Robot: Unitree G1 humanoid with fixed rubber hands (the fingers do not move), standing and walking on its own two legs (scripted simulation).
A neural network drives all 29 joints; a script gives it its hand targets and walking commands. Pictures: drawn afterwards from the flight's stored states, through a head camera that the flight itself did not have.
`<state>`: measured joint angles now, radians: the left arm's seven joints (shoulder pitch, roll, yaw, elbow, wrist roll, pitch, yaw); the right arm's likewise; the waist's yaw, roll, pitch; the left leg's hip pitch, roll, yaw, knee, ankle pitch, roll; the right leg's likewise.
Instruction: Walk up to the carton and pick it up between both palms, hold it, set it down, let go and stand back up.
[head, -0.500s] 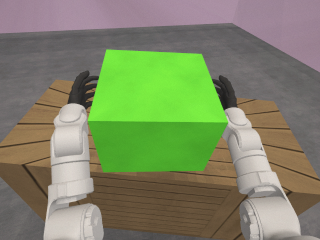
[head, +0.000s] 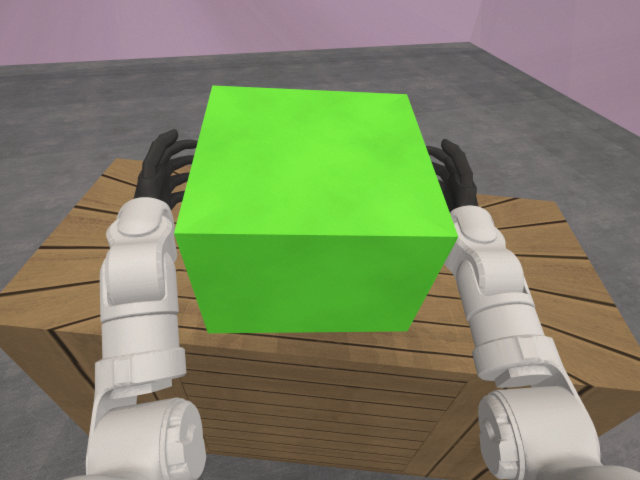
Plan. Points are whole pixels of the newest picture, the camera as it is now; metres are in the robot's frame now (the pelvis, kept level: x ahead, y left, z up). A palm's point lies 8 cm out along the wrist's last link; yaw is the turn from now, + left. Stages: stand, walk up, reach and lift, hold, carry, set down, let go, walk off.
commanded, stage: hold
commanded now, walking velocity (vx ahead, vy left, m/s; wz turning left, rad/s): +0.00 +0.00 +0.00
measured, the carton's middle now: (310, 209) +0.41 +0.00 +0.15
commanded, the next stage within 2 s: none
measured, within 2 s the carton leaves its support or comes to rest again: neither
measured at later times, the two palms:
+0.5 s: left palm (157, 207) +0.36 +0.18 +0.19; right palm (458, 212) +0.36 -0.18 +0.18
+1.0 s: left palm (153, 205) +0.36 +0.19 +0.19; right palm (454, 207) +0.37 -0.17 +0.19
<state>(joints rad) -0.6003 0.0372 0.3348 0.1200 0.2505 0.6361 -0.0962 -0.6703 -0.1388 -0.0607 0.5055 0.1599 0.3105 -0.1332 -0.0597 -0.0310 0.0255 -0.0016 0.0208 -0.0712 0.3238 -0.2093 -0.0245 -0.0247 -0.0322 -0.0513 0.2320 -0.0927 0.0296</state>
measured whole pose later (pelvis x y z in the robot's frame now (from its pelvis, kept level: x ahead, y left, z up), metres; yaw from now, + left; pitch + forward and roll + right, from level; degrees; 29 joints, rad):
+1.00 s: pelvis +0.00 +0.00 +0.00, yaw +0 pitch -7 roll -1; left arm -0.60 0.03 0.34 0.14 0.26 0.64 -0.10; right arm -0.67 -0.14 -0.06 0.54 0.17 0.31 -0.13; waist -0.06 -0.04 0.02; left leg 0.01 0.02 -0.07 0.33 -0.21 -0.02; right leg -0.01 -0.03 -0.05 0.23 -0.09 0.03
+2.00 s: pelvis +0.00 +0.00 +0.00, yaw +0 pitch -7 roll -1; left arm -0.60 0.03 0.34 0.14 0.26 0.64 -0.10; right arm -0.67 -0.14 -0.06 0.54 0.17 0.31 -0.13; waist -0.06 -0.04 0.03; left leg 0.01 0.02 -0.07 0.32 -0.21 -0.02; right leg -0.02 -0.03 -0.05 0.23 -0.09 0.03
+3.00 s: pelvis +0.00 +0.00 +0.00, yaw +0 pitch -7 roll -1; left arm -0.60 0.03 0.34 0.14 0.24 0.59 -0.09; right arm -0.67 -0.14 -0.07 0.51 0.15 0.27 -0.13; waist -0.06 -0.03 0.02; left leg 0.01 0.02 -0.07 0.33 -0.21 -0.03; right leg -0.01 -0.03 -0.05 0.23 -0.10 0.03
